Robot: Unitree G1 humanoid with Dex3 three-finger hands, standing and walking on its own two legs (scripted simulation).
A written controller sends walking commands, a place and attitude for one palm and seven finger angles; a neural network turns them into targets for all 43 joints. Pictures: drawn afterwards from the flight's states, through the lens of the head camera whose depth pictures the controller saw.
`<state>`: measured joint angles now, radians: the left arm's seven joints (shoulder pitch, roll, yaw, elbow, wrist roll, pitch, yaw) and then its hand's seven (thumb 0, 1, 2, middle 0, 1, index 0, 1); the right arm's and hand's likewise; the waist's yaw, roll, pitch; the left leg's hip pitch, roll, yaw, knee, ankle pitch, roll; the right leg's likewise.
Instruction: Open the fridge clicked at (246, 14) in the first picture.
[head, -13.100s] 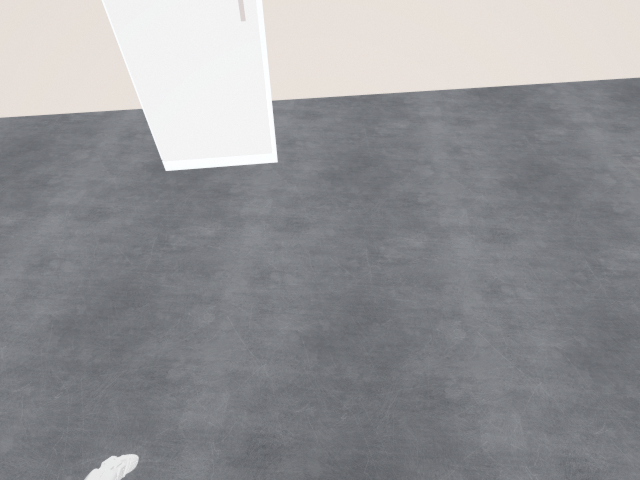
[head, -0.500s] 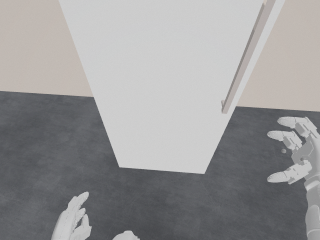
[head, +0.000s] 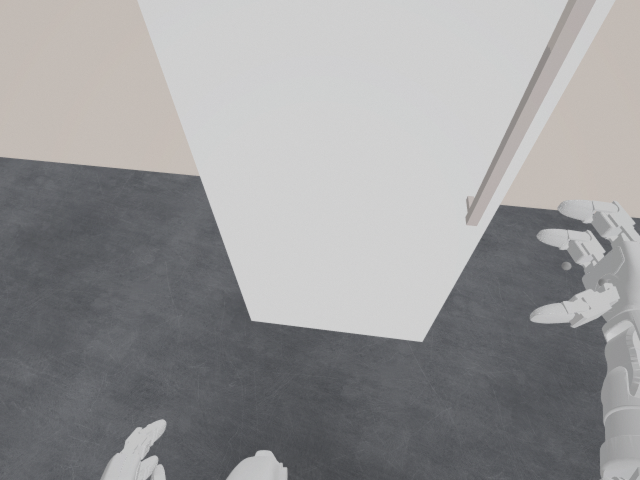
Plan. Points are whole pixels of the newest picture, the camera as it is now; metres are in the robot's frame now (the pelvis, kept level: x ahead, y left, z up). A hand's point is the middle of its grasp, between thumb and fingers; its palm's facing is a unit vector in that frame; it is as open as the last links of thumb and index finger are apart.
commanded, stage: move the hooked fingers beside the handle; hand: right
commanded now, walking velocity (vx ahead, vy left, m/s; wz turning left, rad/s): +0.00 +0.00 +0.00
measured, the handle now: (513, 123) +0.53 -0.19 +0.16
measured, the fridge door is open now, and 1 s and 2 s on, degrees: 0 0 0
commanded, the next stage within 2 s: feel for the door with the fingertips in 1.58 s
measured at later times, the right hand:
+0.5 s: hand (540, 228) +0.43 -0.24 +0.08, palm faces +0.02 +1.00 +0.01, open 14.0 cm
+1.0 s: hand (528, 204) +0.48 -0.24 +0.07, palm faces +0.04 +1.00 -0.01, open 14.0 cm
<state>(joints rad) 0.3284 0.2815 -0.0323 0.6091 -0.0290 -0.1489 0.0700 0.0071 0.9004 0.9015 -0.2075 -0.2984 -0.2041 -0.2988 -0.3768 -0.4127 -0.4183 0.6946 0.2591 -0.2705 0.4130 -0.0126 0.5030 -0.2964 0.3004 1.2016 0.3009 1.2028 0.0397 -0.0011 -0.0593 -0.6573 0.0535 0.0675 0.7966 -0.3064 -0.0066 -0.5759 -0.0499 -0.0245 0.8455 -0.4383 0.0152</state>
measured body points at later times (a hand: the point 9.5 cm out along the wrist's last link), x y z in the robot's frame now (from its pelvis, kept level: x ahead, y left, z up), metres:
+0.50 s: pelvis +0.00 +0.00 -0.01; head +0.08 -0.01 +0.43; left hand +0.07 +0.26 -0.11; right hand +0.42 -0.29 +0.08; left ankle +0.05 +0.13 -0.70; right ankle -0.01 -0.13 -0.70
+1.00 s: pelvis +0.00 -0.01 -0.02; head +0.11 -0.02 +0.42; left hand +0.00 +0.26 -0.12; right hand +0.47 -0.29 +0.07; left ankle +0.05 +0.13 -0.70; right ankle -0.01 -0.13 -0.70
